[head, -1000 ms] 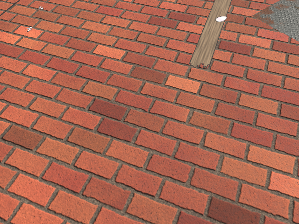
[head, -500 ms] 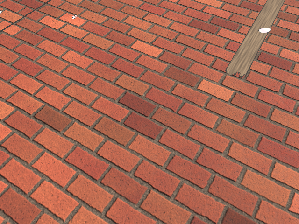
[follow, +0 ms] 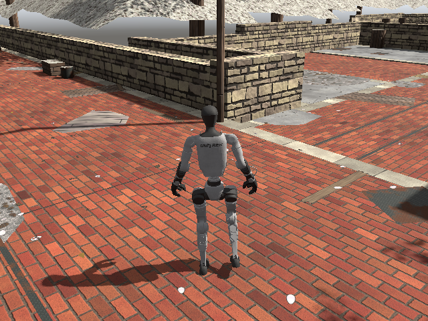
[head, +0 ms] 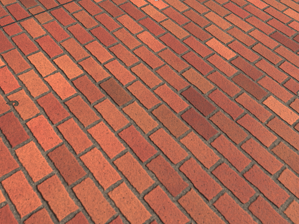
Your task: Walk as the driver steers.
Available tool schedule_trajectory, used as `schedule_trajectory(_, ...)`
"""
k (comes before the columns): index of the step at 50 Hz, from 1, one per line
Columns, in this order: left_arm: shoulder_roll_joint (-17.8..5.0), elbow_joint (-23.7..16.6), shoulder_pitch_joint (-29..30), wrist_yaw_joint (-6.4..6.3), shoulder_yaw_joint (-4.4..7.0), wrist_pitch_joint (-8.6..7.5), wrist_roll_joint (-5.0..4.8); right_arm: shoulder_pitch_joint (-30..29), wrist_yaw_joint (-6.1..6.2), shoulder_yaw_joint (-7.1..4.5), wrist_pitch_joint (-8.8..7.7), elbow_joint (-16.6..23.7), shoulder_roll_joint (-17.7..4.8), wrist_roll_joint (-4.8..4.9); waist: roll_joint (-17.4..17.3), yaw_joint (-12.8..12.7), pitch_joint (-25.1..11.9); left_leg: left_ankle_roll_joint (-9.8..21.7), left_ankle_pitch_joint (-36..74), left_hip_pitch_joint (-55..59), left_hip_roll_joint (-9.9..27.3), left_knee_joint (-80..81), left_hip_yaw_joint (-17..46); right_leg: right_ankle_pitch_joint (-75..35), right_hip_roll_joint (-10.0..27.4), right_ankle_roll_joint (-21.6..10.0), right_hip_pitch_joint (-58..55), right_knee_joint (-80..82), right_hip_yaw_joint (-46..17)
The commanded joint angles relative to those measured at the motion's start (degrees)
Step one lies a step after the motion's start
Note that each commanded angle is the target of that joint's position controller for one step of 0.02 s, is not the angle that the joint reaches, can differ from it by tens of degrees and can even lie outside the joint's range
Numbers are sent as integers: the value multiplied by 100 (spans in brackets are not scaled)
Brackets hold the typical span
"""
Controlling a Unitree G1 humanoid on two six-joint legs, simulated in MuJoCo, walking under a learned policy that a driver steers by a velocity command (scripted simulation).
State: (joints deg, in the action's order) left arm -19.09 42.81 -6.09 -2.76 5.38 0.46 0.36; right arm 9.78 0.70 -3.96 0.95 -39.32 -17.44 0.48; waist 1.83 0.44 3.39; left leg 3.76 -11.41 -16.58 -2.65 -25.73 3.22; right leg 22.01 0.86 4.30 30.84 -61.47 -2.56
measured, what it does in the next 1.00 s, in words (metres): walks ahead: right foot, then left foot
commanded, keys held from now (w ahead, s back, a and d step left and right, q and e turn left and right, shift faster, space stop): w+q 0.12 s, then w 0.32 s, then w+e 0.56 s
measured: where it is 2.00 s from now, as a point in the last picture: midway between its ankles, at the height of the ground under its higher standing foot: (169, 126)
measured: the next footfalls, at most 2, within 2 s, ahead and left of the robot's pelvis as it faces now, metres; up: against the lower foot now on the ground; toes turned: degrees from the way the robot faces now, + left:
right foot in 0.28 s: +0.11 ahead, -0.14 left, +0.00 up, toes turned +11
left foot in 0.68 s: +0.35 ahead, +0.17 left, +0.00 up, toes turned +5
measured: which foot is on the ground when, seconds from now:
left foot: down 0.00-0.28, up 0.30-0.66, down 0.68-1.00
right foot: up 0.00-0.26, down 0.28-0.70, up 0.72-1.00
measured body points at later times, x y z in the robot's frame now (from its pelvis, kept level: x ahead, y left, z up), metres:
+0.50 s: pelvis +0.12 -0.02 +0.00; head +0.15 -0.04 +0.45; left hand +0.10 +0.26 -0.11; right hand +0.33 -0.25 -0.10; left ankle +0.17 +0.14 -0.68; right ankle +0.07 -0.15 -0.74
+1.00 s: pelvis +0.37 +0.06 +0.00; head +0.39 +0.06 +0.45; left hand +0.56 +0.32 -0.09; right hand +0.40 -0.23 -0.12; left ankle +0.31 +0.17 -0.74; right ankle +0.48 -0.10 -0.68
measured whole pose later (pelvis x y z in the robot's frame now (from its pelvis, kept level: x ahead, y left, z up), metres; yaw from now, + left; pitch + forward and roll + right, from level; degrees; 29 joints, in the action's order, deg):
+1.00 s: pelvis +0.37 +0.06 +0.00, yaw -4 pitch +1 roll +2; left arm -18.3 39.4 -9.8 0.7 3.9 -1.7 -1.4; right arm 19.2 -0.4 -4.5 -5.6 -45.1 -16.0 -0.5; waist 2.7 3.5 1.7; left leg 1.6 -13.3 -2.0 -1.6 -14.6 -9.6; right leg 5.5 6.2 0.7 39.9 -53.8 -3.3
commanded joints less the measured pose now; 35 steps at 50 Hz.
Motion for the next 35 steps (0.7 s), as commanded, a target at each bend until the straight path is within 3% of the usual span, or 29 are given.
schedule_trajectory(1, -388, -386, 6, 20, 81, -95, -27, 5, 97, -270, -84, 419, -974, 69, -833, 12, -924, 995, 38, 1055, 1262, 920, 1681, -389, 5, 44, 313, 776, -196)
schedule_trajectory(3, -390, -478, 235, 90, 63, -160, -67, 69, 108, -273, -98, 430, -1018, 74, -1098, 116, -655, 998, -1534, 854, 1254, 1224, 2070, -453, -39, 21, 260, 1409, -219)
schedule_trajectory(6, -402, -559, 404, 198, 51, -343, -106, 185, 92, -292, -133, 438, -1099, 51, -1104, 208, -496, 1002, -1838, 711, 1242, 1220, 2344, -330, -119, -63, -40, 2162, -239)
schedule_trajectory(9, -357, -517, 286, 308, 20, -511, -148, 302, 44, -242, -158, 409, -1032, 43, -1102, 239, -525, 979, -1874, 525, 1219, 1093, 2378, -295, -146, -199, -618, 2654, -57)
schedule_trajectory(13, -271, -290, -349, 358, 16, -683, -143, 294, 1, -89, -160, 382, -726, 11, -865, -170, -444, 663, -2090, -247, 839, 617, 2285, -958, -117, -527, -2199, 3842, 153)
schedule_trajectory(14, -420, -200, -812, 319, 51, -710, -99, 213, -5, 2, -196, 431, -457, -8, -623, -367, -572, 418, -2128, -780, 601, -44, 2001, -705, 379, -711, -2926, 3956, -329)
schedule_trajectory(15, -775, -109, -1338, 277, 95, -714, 8, 198, -12, 124, -252, 526, -35, -12, 355, -437, -687, 26, -2060, -1658, -98, -1689, 1007, 252, 1334, -1139, -3597, 4489, -1723)
schedule_trajectory(16, -1237, 78, -1671, 356, 243, -699, 78, -10, 22, 31, -347, 836, -388, 128, 1273, -415, -265, -100, -2503, -2901, -262, -2745, 499, 1501, 2196, -1930, -3500, 5051, -3612)
schedule_trajectory(17, -847, 21, -1485, 362, 148, -717, -41, -34, 27, -84, -405, 748, -801, 159, 770, -399, 164, -134, -2127, -3370, 128, -3393, 684, 2037, 2195, -2049, -3360, 5118, -3561)
schedule_trajectory(18, -576, -18, -1361, 335, 63, -711, -95, 26, -16, -106, -436, 637, -816, 133, 680, -333, 270, -149, -1611, -3506, 233, -3591, 641, 1782, 1882, -1855, -3382, 5099, -3044)
schedule_trajectory(21, -456, -74, -1218, 278, -31, -654, -59, -172, -134, -58, -532, 631, -540, 4, 483, -288, 178, -287, -517, -3328, 616, -3407, 214, 192, 1383, -1572, -3191, 5255, -1897)
schedule_trajectory(25, -500, 15, -1429, 237, -45, -569, -130, -764, -201, 111, -626, 845, -69, -26, 431, -463, 109, -543, 295, -2413, 558, -2032, -308, -1500, 934, -1557, -2602, 5329, -936)
schedule_trajectory(27, -645, 60, -1565, 217, -12, -514, -150, -1016, -261, 142, -677, 910, -5, 17, 471, -535, 115, -615, 583, -1754, 373, -1223, -408, -1801, 860, -1511, -2317, 5251, -746)
schedule_trajectory(30, -790, 121, -1766, 217, 29, -465, -222, -1066, -321, 48, -718, 947, -257, 92, 585, -443, 64, -543, 817, -1105, 262, -652, -292, -1904, 1134, -1430, -2359, 5093, -1034)
schedule_trajectory(32, -847, 118, -1676, 206, 52, -432, -234, -740, -306, -56, -737, 888, -479, 124, 650, -126, -74, -363, 705, -508, 233, -357, -238, -2442, 1247, -1269, -2486, 4744, -1107)
schedule_trajectory(33, -808, 107, -1638, 203, 38, -420, -215, -245, -259, -154, -729, 751, -635, 111, 582, 181, -367, -218, 661, 268, 141, -173, -322, -3163, 1073, -1134, -2405, 4162, -932)
schedule_trajectory(34, -642, 77, -1655, 214, -17, -433, -159, 468, -188, -269, -712, 602, -851, 79, 468, 554, -873, -47, 689, 1422, 342, -188, -224, -3352, 767, -948, -2000, 3128, -688)
schedule_trajectory(35, -153, -147, -1660, 221, -184, -442, 30, 1512, -98, -371, -668, 514, -1278, -55, -363, 920, -1929, 314, 355, 3101, 1610, -373, 1040, -1714, 328, -716, -934, 1225, -436)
